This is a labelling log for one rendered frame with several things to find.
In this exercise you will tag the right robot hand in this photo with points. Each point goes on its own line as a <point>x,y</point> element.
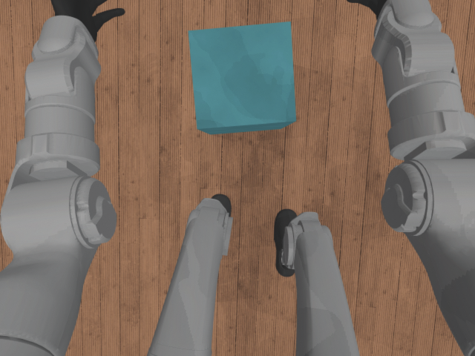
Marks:
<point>374,5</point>

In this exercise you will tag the left robot hand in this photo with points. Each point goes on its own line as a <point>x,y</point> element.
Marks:
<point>83,11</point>

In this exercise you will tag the robot left upper arm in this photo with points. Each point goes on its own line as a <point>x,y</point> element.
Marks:
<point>54,228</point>

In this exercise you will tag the robot right foot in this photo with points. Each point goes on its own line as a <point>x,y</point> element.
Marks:
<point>283,218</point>

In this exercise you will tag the robot right upper arm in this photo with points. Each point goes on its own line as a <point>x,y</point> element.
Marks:
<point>432,201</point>

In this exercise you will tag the right robot forearm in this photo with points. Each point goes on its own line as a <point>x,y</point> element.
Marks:
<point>421,82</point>

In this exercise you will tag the left robot forearm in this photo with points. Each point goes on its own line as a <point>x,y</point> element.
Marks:
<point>59,106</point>

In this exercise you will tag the robot left foot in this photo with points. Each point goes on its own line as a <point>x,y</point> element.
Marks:
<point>224,201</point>

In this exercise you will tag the carton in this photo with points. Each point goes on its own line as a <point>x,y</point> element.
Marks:
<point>243,78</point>

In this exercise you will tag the robot foot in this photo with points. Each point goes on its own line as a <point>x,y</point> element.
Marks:
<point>283,218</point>
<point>224,201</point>

